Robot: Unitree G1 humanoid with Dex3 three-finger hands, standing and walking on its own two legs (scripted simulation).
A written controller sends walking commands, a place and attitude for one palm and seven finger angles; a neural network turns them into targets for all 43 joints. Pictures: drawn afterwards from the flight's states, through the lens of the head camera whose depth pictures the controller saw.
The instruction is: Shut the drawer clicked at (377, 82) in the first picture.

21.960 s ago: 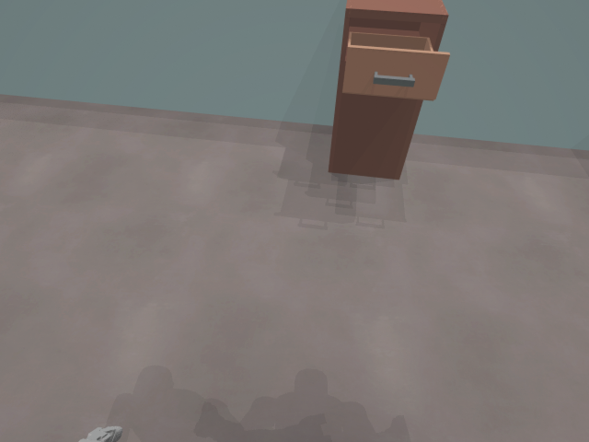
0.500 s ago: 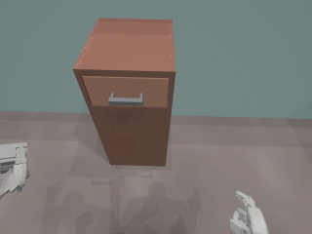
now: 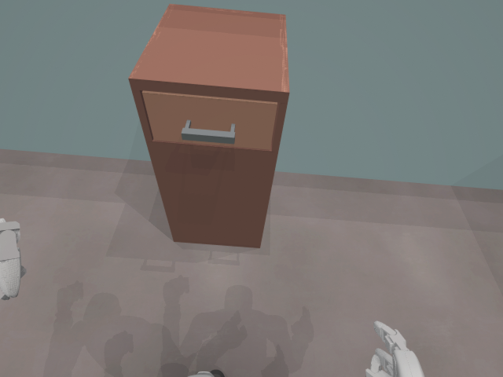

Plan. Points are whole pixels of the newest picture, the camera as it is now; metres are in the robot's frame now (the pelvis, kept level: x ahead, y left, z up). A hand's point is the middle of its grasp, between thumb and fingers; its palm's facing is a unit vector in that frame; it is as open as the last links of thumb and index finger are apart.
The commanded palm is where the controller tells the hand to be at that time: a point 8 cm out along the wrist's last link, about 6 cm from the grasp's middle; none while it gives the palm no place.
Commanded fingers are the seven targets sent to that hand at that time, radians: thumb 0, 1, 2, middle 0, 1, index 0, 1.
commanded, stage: step back with the hand held close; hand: left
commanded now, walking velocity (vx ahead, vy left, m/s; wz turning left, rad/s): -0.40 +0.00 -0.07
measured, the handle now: (209, 130) +0.70 +0.14 -0.07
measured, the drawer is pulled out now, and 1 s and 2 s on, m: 0.00 0.00 0.00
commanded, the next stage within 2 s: stop stepping back and stand still in 0.18 s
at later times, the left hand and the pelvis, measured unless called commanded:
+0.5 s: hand out of the picture +0.09 +0.26 +0.15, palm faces +0.34 -0.86 -0.39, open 3.2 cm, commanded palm +0.02 +0.29 +0.19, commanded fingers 0.00 0.90 0.90 -1.40 -1.60 -1.40 -1.60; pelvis -0.13 +0.02 +0.01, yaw -3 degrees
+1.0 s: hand out of the picture -0.03 +0.27 +0.17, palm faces +0.34 -0.85 -0.41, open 3.2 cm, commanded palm -0.10 +0.32 +0.19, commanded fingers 0.00 0.90 0.90 -1.40 -1.60 -1.40 -1.60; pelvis -0.24 +0.04 +0.01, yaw -1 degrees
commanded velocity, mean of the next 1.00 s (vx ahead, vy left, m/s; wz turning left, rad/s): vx -0.09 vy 0.00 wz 0.00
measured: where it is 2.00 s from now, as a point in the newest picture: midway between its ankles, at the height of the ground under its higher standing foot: outside the picture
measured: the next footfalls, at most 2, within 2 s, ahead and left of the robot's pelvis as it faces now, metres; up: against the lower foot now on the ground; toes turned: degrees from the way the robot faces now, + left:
left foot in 0.36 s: +0.03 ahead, +0.08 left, +0.00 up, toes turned -1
right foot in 0.64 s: -0.22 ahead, -0.03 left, +0.00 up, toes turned -2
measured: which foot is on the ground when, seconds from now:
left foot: down 0.00-0.20, up 0.22-0.34, down 0.36-1.00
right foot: down 0.00-0.42, up 0.44-0.62, down 0.64-1.00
